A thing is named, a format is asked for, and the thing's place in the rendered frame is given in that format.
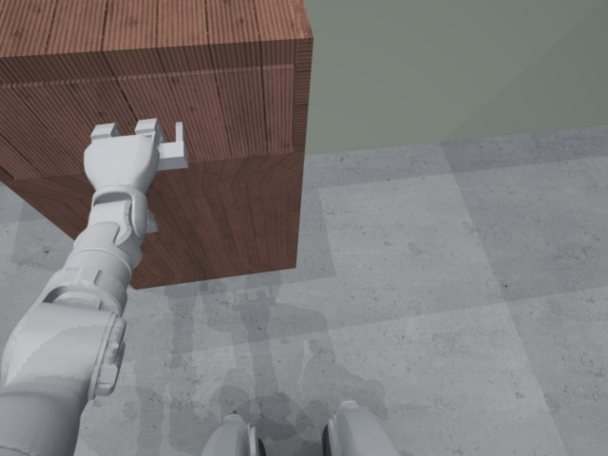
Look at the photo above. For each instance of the left robot hand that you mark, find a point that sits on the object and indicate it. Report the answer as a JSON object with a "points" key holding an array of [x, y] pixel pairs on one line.
{"points": [[113, 159]]}

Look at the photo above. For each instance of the right robot thigh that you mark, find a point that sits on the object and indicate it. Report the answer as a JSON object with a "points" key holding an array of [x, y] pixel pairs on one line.
{"points": [[354, 432]]}

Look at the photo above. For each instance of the left robot thigh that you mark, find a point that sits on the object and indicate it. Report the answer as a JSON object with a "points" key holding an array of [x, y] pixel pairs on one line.
{"points": [[234, 439]]}

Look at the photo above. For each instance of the robot thigh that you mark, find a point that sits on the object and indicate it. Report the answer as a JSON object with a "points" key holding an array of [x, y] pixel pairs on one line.
{"points": [[234, 439], [354, 432]]}

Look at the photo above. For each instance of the left robot forearm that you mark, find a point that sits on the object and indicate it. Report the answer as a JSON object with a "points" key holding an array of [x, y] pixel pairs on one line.
{"points": [[100, 266]]}

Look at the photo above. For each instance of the left robot upper arm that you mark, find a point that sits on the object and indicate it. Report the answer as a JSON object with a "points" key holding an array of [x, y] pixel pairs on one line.
{"points": [[65, 356]]}

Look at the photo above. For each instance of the cabinet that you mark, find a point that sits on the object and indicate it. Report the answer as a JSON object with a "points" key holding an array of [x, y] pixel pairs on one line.
{"points": [[221, 217]]}

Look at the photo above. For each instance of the drawer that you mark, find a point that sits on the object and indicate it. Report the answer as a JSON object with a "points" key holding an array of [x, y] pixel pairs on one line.
{"points": [[45, 127]]}

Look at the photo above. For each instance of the handle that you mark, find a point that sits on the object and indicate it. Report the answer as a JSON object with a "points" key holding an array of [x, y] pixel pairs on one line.
{"points": [[173, 155]]}

